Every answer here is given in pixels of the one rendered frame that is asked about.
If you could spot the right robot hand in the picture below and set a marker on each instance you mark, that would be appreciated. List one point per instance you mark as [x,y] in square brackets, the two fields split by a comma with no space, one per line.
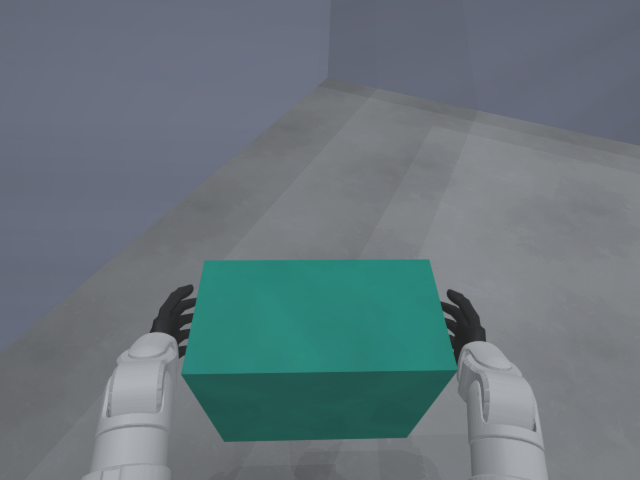
[467,328]

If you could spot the left robot hand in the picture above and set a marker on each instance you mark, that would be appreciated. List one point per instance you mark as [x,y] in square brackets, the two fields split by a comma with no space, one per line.
[170,320]

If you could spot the robot right forearm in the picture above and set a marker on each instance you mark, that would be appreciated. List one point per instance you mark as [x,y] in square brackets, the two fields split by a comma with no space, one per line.
[504,431]

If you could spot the robot left forearm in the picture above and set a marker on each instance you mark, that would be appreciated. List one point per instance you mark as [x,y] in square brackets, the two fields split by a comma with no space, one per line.
[135,418]

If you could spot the carton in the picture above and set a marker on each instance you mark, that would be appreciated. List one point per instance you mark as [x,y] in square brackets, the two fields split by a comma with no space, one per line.
[317,349]

